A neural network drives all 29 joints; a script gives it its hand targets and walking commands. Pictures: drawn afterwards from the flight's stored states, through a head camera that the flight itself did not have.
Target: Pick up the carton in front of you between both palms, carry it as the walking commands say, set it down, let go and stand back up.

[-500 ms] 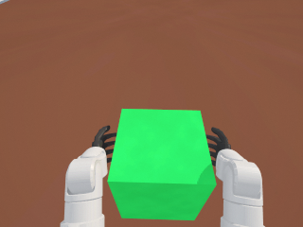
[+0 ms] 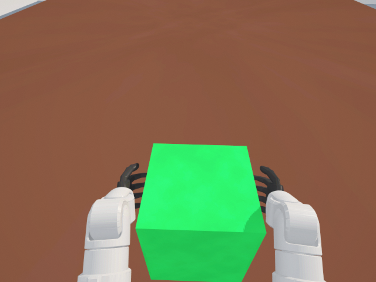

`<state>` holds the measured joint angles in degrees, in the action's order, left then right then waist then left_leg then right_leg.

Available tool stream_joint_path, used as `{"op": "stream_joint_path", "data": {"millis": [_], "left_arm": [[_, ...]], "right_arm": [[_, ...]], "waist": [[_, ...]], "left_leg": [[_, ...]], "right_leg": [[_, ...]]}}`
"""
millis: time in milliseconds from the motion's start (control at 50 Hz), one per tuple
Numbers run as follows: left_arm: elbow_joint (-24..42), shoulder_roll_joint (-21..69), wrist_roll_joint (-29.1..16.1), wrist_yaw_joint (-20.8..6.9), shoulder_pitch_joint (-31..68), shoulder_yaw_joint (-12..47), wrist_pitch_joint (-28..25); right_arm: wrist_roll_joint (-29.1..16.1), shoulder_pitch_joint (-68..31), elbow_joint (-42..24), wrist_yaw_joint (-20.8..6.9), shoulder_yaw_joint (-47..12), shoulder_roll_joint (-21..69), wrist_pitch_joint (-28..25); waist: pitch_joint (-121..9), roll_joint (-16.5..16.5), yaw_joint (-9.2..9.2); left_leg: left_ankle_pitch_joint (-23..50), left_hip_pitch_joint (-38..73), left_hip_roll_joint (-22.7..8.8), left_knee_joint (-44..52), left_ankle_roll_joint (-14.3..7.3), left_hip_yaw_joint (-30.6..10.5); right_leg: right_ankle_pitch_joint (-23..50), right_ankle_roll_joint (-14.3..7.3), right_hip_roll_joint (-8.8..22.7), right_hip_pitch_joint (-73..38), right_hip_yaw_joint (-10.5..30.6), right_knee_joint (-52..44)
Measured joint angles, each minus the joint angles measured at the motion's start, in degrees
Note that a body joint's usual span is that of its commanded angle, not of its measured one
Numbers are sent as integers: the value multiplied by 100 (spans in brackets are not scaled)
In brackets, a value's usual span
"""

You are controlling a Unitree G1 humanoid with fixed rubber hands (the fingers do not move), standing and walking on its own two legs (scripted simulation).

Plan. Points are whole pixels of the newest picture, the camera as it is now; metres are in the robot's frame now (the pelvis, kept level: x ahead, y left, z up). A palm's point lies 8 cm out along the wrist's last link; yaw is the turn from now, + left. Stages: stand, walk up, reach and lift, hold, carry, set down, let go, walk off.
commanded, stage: carry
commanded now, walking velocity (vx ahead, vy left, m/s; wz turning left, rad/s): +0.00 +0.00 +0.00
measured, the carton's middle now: (197, 214) +0.27 +0.00 +0.00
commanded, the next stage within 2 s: hold in 1.16 s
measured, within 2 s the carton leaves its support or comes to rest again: neither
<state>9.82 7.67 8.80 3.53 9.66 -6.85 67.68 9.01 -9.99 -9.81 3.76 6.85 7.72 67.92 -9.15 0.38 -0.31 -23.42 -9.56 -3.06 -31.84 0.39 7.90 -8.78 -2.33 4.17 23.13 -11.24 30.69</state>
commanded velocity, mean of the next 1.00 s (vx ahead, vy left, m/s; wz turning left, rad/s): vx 0.00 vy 0.00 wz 0.00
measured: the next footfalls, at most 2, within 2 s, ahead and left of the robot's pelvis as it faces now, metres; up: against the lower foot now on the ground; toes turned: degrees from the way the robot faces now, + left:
none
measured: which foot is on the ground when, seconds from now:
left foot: down 0.00-1.00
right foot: down 0.00-1.00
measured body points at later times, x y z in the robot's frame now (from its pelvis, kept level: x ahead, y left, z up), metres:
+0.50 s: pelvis -0.02 +0.00 +0.00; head -0.04 +0.00 +0.45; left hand +0.29 +0.15 +0.03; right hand +0.29 -0.15 +0.03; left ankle -0.07 +0.11 -0.73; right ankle +0.08 -0.10 -0.73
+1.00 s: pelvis -0.01 +0.01 +0.00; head -0.04 +0.01 +0.45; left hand +0.29 +0.16 +0.03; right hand +0.29 -0.14 +0.03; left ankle -0.07 +0.11 -0.73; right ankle +0.08 -0.10 -0.73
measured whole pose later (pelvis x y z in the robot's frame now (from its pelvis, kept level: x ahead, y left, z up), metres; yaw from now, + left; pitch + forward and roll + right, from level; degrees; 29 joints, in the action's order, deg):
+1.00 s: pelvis -0.01 +0.01 +0.00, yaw +0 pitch +1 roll +0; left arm -11.5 8.4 14.4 0.8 13.9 -11.2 42.0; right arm 14.5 -14.0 11.2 1.4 10.7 8.5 42.3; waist -5.4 0.4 -0.1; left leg -23.3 -11.7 -2.1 -33.7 -0.9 8.1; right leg -7.0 -1.4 5.1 24.5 -10.2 30.5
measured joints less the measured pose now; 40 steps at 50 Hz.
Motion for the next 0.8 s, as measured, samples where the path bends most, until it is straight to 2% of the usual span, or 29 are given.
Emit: {"op": "stream_joint_path", "data": {"millis": [240, 500, 580, 660, 800], "left_arm": [[-765, 0, 227, -142, -13, -17, -981], [-2333, 93, 696, -343, 493, -507, -2445], [-2569, 130, 759, -345, 644, -659, -2797], [-2434, 127, 688, -323, 630, -636, -2879], [-2138, 86, 571, -278, 456, -470, -2649]], "right_arm": [[232, 29, 724, -130, 3, -3, -956], [677, -456, 2289, -291, 443, 87, -2427], [747, -611, 2522, -299, 599, 125, -2775], [684, -602, 2392, -285, 581, 124, -2858], [560, -442, 2105, -235, 414, 85, -2624]], "waist": [[134, 4, 14], [286, -6, 21], [357, -7, 20], [399, -1, 25], [363, 16, 32]], "left_leg": [[78, -126, 32, -42, -29, 5], [86, -219, 59, -119, -57, 10], [87, -256, 69, -138, -67, 9], [70, -287, 74, -167, -76, 3], [20, -276, 76, -205, -91, 1]], "right_leg": [[151, -3, 22, 72, 29, -84], [199, 11, 49, 145, 64, -63], [211, 17, 60, 177, 72, -56], [201, 28, 69, 203, 75, -35], [158, 56, 78, 196, 80, 9]]}}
